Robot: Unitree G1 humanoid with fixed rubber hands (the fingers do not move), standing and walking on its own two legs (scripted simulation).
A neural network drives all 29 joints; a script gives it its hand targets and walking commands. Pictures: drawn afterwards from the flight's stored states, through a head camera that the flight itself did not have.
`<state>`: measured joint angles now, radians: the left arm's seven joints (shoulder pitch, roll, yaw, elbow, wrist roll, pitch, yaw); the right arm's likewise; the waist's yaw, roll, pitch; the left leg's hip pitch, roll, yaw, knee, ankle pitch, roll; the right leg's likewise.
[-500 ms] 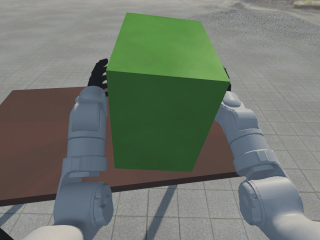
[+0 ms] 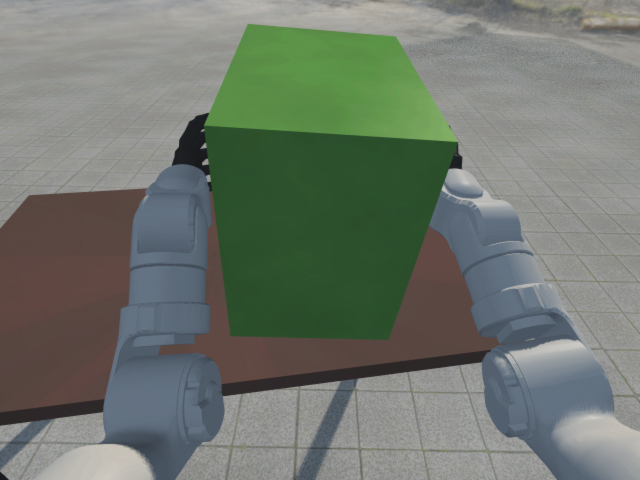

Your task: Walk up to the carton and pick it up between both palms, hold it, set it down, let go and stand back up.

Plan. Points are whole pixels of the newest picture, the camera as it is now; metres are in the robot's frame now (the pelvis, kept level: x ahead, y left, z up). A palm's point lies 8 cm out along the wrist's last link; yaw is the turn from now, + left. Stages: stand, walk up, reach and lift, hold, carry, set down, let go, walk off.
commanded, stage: hold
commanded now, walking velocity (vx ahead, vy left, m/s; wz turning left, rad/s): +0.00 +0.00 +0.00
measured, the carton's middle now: (317, 179) +0.43 +0.00 +0.23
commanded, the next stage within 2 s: none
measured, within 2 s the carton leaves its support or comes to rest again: neither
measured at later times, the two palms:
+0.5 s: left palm (186, 164) +0.36 +0.15 +0.29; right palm (450, 162) +0.37 -0.14 +0.28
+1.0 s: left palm (188, 158) +0.37 +0.15 +0.29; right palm (452, 156) +0.37 -0.15 +0.29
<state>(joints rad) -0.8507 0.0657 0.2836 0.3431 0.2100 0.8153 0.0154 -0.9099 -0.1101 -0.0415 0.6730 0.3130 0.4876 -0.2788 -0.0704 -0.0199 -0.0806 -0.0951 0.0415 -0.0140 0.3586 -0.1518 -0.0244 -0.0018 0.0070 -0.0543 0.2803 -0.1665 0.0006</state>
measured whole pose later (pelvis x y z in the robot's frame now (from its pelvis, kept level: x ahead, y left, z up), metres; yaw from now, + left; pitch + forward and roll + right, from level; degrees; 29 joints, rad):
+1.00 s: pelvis +0.00 -0.01 +0.00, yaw +0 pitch -5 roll -1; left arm -0.92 0.09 0.30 0.40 0.18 0.90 0.02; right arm -1.00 -0.15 0.00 0.70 0.37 0.61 -0.31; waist -0.07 0.00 -0.15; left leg -0.13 0.04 -0.04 0.37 -0.16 -0.03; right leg -0.03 0.03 -0.03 0.29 -0.17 -0.01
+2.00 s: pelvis +0.00 +0.00 +0.00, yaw +0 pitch -5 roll -1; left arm -0.91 0.08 0.31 0.36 0.20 0.91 0.00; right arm -0.99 -0.15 0.00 0.68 0.38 0.63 -0.32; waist -0.07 0.00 -0.15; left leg -0.12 0.04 -0.05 0.37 -0.16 -0.03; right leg -0.02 0.03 -0.01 0.29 -0.17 -0.01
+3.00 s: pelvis +0.00 +0.00 +0.00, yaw +0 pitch -5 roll -1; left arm -0.92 0.09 0.32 0.38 0.20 0.91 0.00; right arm -1.00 -0.15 0.00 0.70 0.38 0.63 -0.32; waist -0.07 0.00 -0.16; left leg -0.12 0.04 -0.06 0.37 -0.16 -0.03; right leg -0.02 0.04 0.00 0.29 -0.17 -0.01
